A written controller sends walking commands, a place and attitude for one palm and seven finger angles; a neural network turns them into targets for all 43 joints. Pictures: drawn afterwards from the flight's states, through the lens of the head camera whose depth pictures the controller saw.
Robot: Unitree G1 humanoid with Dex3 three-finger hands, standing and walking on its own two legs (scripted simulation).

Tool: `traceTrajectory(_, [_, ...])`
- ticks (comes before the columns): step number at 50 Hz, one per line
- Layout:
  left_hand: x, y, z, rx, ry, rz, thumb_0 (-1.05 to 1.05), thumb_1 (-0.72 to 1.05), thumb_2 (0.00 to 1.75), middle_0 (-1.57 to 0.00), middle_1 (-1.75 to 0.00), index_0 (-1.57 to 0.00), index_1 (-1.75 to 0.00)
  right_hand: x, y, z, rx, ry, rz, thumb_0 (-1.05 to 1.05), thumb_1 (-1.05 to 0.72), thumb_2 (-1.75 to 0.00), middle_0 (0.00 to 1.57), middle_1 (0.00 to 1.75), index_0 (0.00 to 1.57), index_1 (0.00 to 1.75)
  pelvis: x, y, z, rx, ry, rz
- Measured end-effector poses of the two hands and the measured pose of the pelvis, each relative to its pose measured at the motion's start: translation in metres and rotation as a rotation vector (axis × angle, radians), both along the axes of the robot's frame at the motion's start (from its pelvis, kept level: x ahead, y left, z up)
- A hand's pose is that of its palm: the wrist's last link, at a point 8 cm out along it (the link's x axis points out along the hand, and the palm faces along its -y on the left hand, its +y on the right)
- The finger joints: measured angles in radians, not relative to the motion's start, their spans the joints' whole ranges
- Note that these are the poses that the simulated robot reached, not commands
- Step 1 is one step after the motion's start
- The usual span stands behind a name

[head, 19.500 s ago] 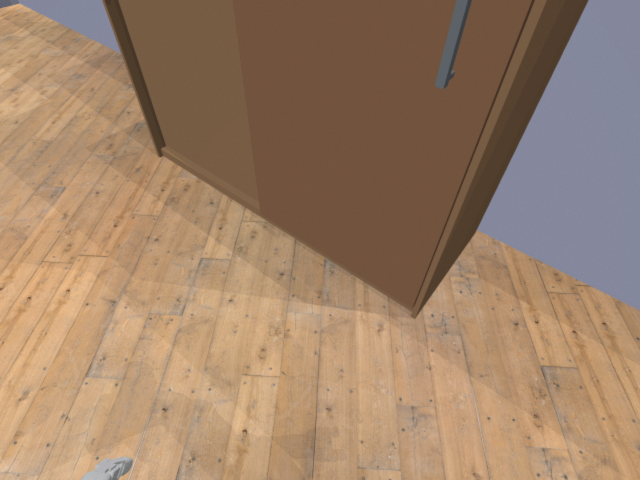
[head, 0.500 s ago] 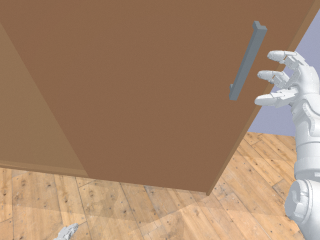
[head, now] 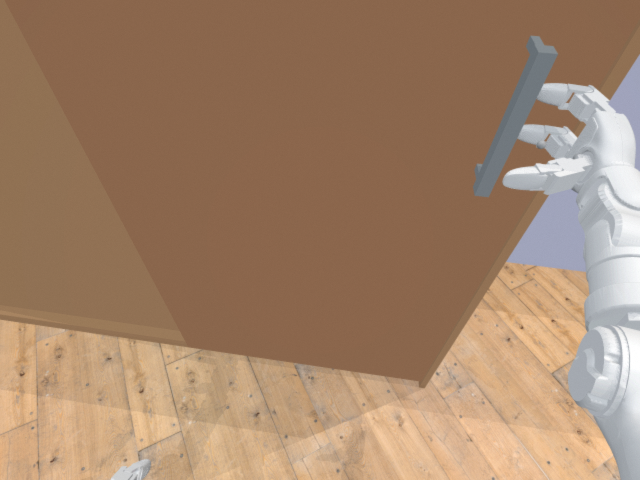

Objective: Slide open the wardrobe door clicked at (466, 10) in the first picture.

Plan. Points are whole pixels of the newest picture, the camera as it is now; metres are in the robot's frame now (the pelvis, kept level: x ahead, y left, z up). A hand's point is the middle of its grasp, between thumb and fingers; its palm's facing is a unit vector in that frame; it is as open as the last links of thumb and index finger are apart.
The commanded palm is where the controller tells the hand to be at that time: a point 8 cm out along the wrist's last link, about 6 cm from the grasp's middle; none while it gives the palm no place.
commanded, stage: feel for the door with the fingertips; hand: right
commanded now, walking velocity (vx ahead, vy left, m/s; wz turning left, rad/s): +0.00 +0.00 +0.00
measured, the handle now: (505, 123) +0.53 -0.16 +0.20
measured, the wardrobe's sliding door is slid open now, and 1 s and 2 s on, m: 0.00 0.00 0.00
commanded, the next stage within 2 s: slide the fingers in behind the handle in 0.10 s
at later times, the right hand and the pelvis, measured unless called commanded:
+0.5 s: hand (536, 144) +0.47 -0.18 +0.21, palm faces +0.02 +1.00 +0.01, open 14.0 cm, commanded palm +0.45 -0.23 +0.21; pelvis +0.00 -0.01 +0.00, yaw +0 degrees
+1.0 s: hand (514, 143) +0.47 -0.16 +0.21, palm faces +0.01 +1.00 +0.01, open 14.0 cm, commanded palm +0.45 -0.21 +0.21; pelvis +0.01 +0.00 +0.00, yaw +0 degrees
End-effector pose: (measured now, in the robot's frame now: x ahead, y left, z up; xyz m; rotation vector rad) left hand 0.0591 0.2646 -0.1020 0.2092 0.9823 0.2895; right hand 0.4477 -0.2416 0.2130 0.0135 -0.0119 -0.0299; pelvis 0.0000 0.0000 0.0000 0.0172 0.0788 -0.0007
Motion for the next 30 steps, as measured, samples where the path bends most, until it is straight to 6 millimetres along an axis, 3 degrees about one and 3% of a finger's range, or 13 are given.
traceTrajectory(7, [-0.024,0.006,-0.003,0.013,0.068,0.03,0.01,0.9,0.9,-0.2,-0.3,-0.2,-0.3,0.006,-0.002,-0.003,-0.002,-0.009,0.006,-0.01,0.5,-0.3,0.33,1.22,0.31,1.21,0.001,-0.002,-0.001,0.001,0.015,0.004])
traceTrajectory(13, [-0.031,0.002,-0.004,0.007,0.085,0.032,0.01,0.9,0.9,-0.2,-0.3,-0.2,-0.3,0.007,-0.002,-0.004,-0.001,-0.013,0.004,-0.01,0.5,-0.3,0.34,1.24,0.33,1.22,0.001,-0.004,-0.001,0.003,0.018,0.004])
traceTrajectory(30, [0.004,-0.013,-0.002,-0.026,-0.017,-0.012,0.0,0.9,0.9,-0.2,-0.3,-0.2,-0.3,0.004,0.011,-0.004,0.006,-0.018,0.018,-0.01,0.5,-0.3,0.31,1.21,0.3,1.2,0.002,-0.007,-0.001,0.0,0.011,0.008])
